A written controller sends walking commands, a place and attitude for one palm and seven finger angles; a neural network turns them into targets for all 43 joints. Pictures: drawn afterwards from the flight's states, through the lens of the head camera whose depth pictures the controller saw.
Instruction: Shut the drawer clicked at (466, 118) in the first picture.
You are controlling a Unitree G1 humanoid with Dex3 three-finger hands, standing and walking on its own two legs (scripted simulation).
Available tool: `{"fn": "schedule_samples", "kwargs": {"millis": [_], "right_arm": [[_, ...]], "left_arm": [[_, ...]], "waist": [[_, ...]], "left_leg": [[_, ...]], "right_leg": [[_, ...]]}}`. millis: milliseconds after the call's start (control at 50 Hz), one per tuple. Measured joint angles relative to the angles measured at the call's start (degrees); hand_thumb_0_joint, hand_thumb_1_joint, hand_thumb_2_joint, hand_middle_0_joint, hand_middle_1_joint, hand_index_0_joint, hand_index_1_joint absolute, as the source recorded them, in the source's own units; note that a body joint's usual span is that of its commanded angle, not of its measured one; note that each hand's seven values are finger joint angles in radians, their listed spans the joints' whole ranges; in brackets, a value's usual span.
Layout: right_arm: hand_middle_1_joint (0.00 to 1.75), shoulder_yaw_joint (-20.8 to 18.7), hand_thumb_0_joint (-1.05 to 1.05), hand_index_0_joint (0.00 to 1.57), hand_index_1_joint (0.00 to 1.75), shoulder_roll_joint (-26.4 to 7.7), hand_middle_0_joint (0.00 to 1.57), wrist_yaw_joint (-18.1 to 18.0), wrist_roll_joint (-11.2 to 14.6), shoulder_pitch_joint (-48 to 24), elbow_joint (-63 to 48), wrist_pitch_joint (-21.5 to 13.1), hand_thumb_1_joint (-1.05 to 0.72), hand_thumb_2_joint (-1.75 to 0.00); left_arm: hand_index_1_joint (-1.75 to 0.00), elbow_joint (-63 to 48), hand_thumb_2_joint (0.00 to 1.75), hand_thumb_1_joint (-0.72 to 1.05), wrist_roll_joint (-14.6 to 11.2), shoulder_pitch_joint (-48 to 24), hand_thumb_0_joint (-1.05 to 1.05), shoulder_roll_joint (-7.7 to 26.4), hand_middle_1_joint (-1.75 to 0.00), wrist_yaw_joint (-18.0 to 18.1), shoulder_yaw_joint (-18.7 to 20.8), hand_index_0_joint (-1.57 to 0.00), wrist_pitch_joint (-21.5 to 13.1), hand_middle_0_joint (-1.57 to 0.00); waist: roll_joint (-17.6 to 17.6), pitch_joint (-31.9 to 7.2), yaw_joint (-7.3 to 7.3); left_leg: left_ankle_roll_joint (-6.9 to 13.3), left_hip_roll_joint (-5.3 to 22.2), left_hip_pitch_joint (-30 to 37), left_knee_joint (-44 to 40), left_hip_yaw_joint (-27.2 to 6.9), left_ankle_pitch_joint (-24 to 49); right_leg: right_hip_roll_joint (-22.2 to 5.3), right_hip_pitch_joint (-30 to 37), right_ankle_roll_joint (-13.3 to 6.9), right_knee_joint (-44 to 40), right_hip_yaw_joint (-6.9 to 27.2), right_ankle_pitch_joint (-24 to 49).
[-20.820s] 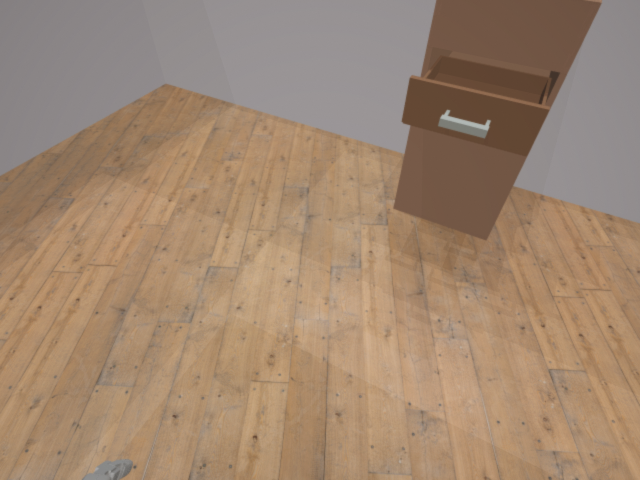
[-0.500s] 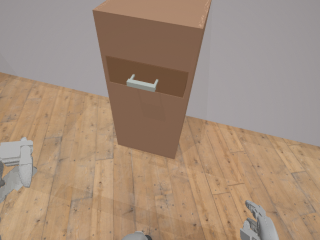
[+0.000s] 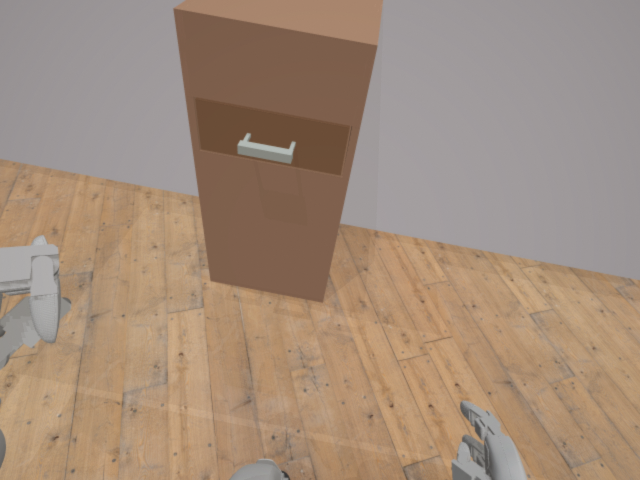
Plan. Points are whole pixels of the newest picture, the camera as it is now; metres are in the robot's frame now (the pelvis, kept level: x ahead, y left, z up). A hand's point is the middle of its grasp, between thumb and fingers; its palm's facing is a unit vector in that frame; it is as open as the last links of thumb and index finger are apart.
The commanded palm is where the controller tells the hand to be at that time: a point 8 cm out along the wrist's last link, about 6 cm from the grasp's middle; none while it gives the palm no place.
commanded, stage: stop stepping back and stand still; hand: left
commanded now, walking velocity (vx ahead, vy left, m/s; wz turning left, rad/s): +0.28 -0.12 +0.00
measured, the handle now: (267, 146) +0.87 +0.20 -0.07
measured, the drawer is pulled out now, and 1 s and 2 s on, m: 0.00 0.00 0.00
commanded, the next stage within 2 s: let the arm hang, fingers relaxed in 1.54 s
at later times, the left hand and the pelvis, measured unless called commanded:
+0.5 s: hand out of the picture +0.04 +0.27 +0.21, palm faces +0.38 -0.84 -0.39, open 3.3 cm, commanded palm -0.03 +0.31 +0.21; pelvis -0.16 +0.04 +0.03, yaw +0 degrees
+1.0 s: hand out of the picture +0.02 +0.25 +0.20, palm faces +0.42 -0.78 -0.47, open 3.3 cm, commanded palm -0.05 +0.30 +0.21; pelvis -0.16 +0.01 +0.02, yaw +4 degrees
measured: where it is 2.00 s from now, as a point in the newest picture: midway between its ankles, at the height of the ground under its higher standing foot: outside the picture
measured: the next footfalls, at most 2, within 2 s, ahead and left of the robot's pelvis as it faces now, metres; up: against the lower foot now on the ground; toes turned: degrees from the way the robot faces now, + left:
right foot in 0.14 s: +0.00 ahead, -0.08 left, +0.00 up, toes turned -5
left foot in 0.34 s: -0.08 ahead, +0.14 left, +0.00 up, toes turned +7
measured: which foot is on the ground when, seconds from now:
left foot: down 0.00-0.12, up 0.14-0.32, down 0.34-1.00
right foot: up 0.00-0.12, down 0.14-0.32, up 0.34-0.60, down 0.62-1.00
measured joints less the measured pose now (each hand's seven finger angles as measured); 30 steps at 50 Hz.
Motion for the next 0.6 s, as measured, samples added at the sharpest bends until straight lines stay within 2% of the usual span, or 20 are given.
{"fn": "schedule_samples", "kwargs": {"millis": [20,40,80,120,140,160,200,220,240,260,300,320,340,360,400,440,460,540,580,600], "right_arm": [[0.3,0.0,0.01,0.21,0.3,0.1,0.21,-0.1,0.1,-0.3,0.0,-0.5,-0.9,-0.9],[0.3,0.2,0.01,0.21,0.3,0.2,0.2,-0.1,0.2,-0.5,-0.1,-0.5,-0.9,-0.9],[0.3,0.3,0.01,0.21,0.3,0.6,0.2,0.6,0.0,-0.3,-0.9,0.2,-0.9,-0.9],[0.3,0.1,0.01,0.21,0.3,0.5,0.2,1.4,-0.1,1.0,-2.7,0.9,-0.9,-0.9],[0.3,0.1,0.01,0.21,0.3,0.5,0.2,1.9,0.3,1.9,-4.1,1.3,-0.9,-0.9],[0.3,-0.1,0.01,0.21,0.3,0.2,0.2,2.3,0.6,2.2,-4.7,1.7,-0.9,-0.9],[0.3,-1.3,0.01,0.21,0.3,-0.7,0.2,2.7,0.2,3.0,-3.4,2.8,-0.9,-0.9],[0.3,-1.6,0.01,0.21,0.3,-0.8,0.2,2.4,0.0,3.7,-2.2,3.6,-0.9,-0.9],[0.3,-1.7,0.01,0.21,0.3,-0.8,0.2,1.8,-0.3,4.6,-1.0,4.2,-0.9,-0.9],[0.3,-1.6,0.01,0.21,0.3,-0.7,0.2,1.2,-0.5,5.6,0.0,4.3,-0.9,-0.9],[0.3,-1.4,0.01,0.21,0.3,-1.0,0.2,-0.4,-0.4,7.1,1.2,3.0,-0.9,-0.9],[0.3,-1.2,0.01,0.21,0.3,-1.8,0.2,-1.0,-0.2,7.3,0.9,2.0,-0.9,-0.9],[0.3,-1.3,0.01,0.21,0.3,-3.3,0.2,-1.5,-0.3,7.5,-0.3,0.8,-0.9,-0.9],[0.3,-1.7,0.01,0.21,0.3,-3.3,0.2,-1.8,-0.3,6.5,-0.3,0.0,-0.9,-0.9],[0.3,-1.7,0.01,0.21,0.3,-1.9,0.2,-1.4,-0.1,4.9,0.3,-0.6,-0.9,-0.9],[0.3,-1.1,0.01,0.21,0.3,-0.2,0.2,0.1,0.1,5.0,0.1,-0.6,-0.9,-0.9],[0.3,-0.8,0.01,0.21,0.3,0.6,0.2,0.8,0.2,5.4,-0.2,-0.6,-0.9,-0.9],[0.3,0.5,0.01,0.21,0.3,2.5,0.2,1.8,-0.4,7.7,-1.6,0.1,-0.9,-0.9],[0.3,0.6,0.01,0.21,0.3,2.7,0.21,1.4,-0.7,8.8,-2.4,1.0,-0.9,-0.9],[0.3,0.6,0.01,0.21,0.3,2.6,0.21,1.2,-0.5,9.0,-2.9,1.4,-0.89,-0.9]], "left_arm": [[-1.6,1.8,0.9,0.89,0.0,-2.5,0.01,-0.5,-1.6,0.1,0.0,-1.41,0.9,-1.41],[-1.6,3.5,0.9,0.89,0.0,-4.4,0.01,-0.7,-1.6,0.3,0.2,-1.41,1.9,-1.41],[-1.6,5.5,0.9,0.89,-0.2,-5.5,0.01,-0.5,-1.6,0.4,0.6,-1.41,4.2,-1.41],[-1.6,4.6,0.9,0.89,-0.4,-1.9,0.01,0.6,-1.6,0.3,1.1,-1.41,5.6,-1.4],[-1.6,2.2,0.9,0.89,-0.4,1.9,0.01,2.2,-1.6,0.4,2.1,-1.41,5.8,-1.4],[-1.6,-0.9,0.9,0.89,-0.3,5.9,0.01,2.9,-1.6,0.4,3.0,-1.41,5.8,-1.4],[-1.6,-6.6,0.9,0.89,-0.1,11.9,0.01,2.6,-1.6,-0.9,3.2,-1.41,6.1,-1.4],[-1.6,-8.1,0.9,0.89,0.1,13.4,0.01,2.8,-1.6,-1.3,3.1,-1.41,5.4,-1.4],[-1.6,-8.6,0.9,0.89,0.5,14.0,0.01,3.0,-1.6,-1.3,3.1,-1.41,4.6,-1.4],[-1.6,-8.2,0.9,0.89,0.9,13.8,0.01,2.9,-1.6,-1.0,3.0,-1.41,3.7,-1.4],[-1.6,-5.6,0.9,0.89,1.4,11.0,0.01,1.6,-1.6,0.4,2.8,-1.41,2.7,-1.41],[-1.6,-4.1,0.9,0.89,1.4,8.8,0.01,0.5,-1.6,1.2,2.8,-1.41,2.6,-1.41],[-1.6,-2.5,0.9,0.89,1.5,6.2,0.01,-0.7,-1.6,2.0,2.7,-1.41,2.4,-1.41],[-1.6,0.0,0.9,0.89,1.9,2.8,0.01,-1.1,-1.6,2.7,2.9,-1.41,2.3,-1.41],[-1.6,5.1,0.9,0.89,2.9,-1.9,0.01,-1.3,-1.6,3.1,3.4,-1.41,2.0,-1.41],[-1.6,6.9,0.9,0.89,3.0,-1.4,0.01,-1.6,-1.6,2.9,3.2,-1.41,2.7,-1.41],[-1.6,6.3,0.9,0.89,2.9,0.1,0.01,-1.9,-1.6,2.7,2.7,-1.41,3.1,-1.41],[-1.6,-0.3,0.9,0.9,2.3,9.7,0.01,-2.1,-1.6,2.0,-0.7,-1.41,3.0,-1.4],[-1.6,-2.9,0.9,0.89,2.5,13.1,0.01,-0.4,-1.6,1.8,-1.2,-1.41,2.7,-1.4],[-1.6,-4.0,0.9,0.89,2.5,14.0,0.01,1.2,-1.6,1.9,-0.5,-1.41,2.6,-1.4]], "waist": [[0.0,1.2,-1.05],[0.0,2.2,-2.16],[-0.1,3.6,-4.26],[0.0,3.5,-6.06],[-1.7,2.7,-6.24],[-3.2,2.2,-5.41],[-4.3,0.9,-3.74],[-4.9,-0.4,-2.83],[-5.4,-1.9,-2.08],[-5.8,-3.5,-1.36],[-5.8,-5.6,-0.3],[-5.0,-5.7,-0.34],[-2.6,-5.2,-1.02],[-2.3,-3.6,-2.16],[-2.7,-0.9,-2.87],[-2.1,-0.6,-4.3],[-1.7,-0.8,-4.96],[-0.1,-2.1,-5.34],[0.6,-3.1,-5.02],[0.0,-3.7,-4.72]], "left_leg": [[0.9,-0.3,1.0,-1.4,-0.1,0.5],[0.1,-0.6,2.0,-3.4,-0.3,0.9],[-4.0,-0.8,4.1,-8.7,-0.6,0.9],[-7.4,-0.8,3.9,-11.0,0.5,-4.8],[-8.4,-1.7,0.5,-4.7,2.0,-11.5],[-8.5,-2.6,-3.9,7.3,1.6,-16.1],[-8.2,-2.8,-9.8,30.8,-0.4,-17.6],[-7.8,-1.8,-9.9,36.7,-0.6,-17.6],[-7.1,-0.4,-8.2,37.8,-0.6,-18.0],[-6.1,1.2,-5.2,35.0,-0.5,-19.6],[-4.3,3.4,3.7,21.1,-0.4,-23.4],[-3.7,4.1,8.7,11.8,-0.7,-24.4],[-2.7,4.9,12.5,3.4,-2.9,-25.5],[-3.0,4.0,11.6,3.1,-3.9,-23.0],[-4.2,2.8,11.0,4.7,-3.9,-19.5],[-4.4,3.0,11.6,2.7,-4.4,-16.9],[-4.4,3.4,12.0,1.1,-4.8,-15.7],[-5.4,5.4,13.0,-4.1,-5.1,-12.7],[-5.6,5.8,10.9,-2.1,-5.2,-15.3],[-5.0,5.2,8.3,1.4,-4.7,-19.0]], "right_leg": [[0.8,-2.1,-0.7,4.6,0.6,-1.7],[1.6,-4.1,-1.4,7.9,0.6,-2.8],[3.3,-6.7,-2.7,10.3,-1.1,-3.8],[4.3,-6.6,-4.8,4.9,-5.0,-4.8],[3.3,-6.1,-6.8,-1.8,-5.4,-6.9],[2.1,-7.8,-8.2,-4.1,-4.5,-1.7],[-0.6,-11.9,-7.9,-2.9,-5.4,10.4],[-1.8,-13.1,-7.4,-2.9,-6.2,12.5],[-2.6,-13.7,-5.7,-3.8,-6.8,12.5],[-3.3,-14.2,-4.7,-5.0,-7.5,11.6],[-4.2,-15.4,-4.9,-6.3,-8.7,8.9],[-4.6,-16.4,-4.7,-5.5,-9.4,7.1],[-4.1,-18.3,-4.1,-2.3,-10.0,4.7],[-4.5,-20.5,-3.3,3.7,-8.4,2.9],[-3.4,-23.8,-2.3,16.8,-4.5,4.2],[-2.3,-25.1,-1.9,23.5,-4.5,6.8],[-2.1,-24.8,-1.9,23.7,-5.1,8.0],[-1.1,-16.6,-2.6,8.9,-8.1,5.8],[-0.4,-9.6,-3.7,-1.0,-9.1,1.7],[-0.8,-6.2,-4.9,-6.4,-8.2,0.1]]}}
